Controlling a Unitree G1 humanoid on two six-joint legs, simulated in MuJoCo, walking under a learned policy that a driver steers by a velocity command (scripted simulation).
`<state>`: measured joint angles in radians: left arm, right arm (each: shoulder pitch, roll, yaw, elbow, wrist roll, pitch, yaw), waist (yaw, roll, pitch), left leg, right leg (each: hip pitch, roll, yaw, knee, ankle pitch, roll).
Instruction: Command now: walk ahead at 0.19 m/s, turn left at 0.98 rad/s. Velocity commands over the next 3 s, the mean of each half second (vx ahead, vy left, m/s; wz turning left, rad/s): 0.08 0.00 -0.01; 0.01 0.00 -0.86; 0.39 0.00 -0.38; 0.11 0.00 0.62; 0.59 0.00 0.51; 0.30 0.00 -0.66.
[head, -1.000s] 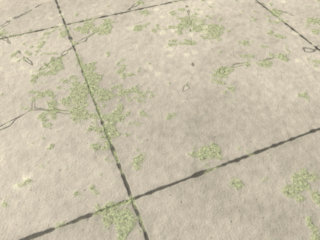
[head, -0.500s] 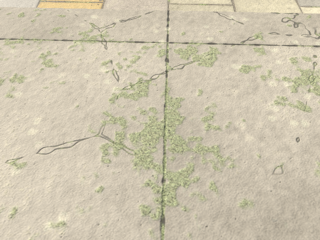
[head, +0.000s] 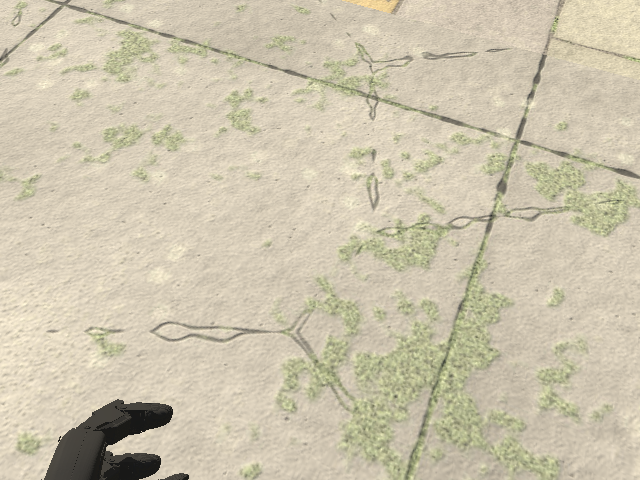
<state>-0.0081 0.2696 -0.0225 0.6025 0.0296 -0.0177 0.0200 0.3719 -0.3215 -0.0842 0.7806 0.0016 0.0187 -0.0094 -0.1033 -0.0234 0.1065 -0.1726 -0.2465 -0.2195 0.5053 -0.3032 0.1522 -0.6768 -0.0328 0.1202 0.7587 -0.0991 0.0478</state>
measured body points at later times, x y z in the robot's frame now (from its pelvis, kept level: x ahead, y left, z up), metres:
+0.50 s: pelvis +0.08 -0.05 +0.01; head +0.11 -0.03 +0.46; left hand +0.17 +0.23 -0.12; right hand +0.19 -0.32 -0.09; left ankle +0.07 +0.04 -0.73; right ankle +0.13 -0.15 -0.67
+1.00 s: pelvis +0.08 -0.10 +0.01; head +0.11 -0.14 +0.45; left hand +0.34 +0.09 -0.08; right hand +0.05 -0.41 -0.11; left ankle +0.17 +0.02 -0.67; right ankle +0.05 -0.17 -0.73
